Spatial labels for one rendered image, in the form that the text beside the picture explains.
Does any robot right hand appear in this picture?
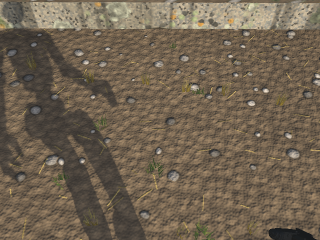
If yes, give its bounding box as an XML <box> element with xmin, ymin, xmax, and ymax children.
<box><xmin>268</xmin><ymin>228</ymin><xmax>317</xmax><ymax>240</ymax></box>

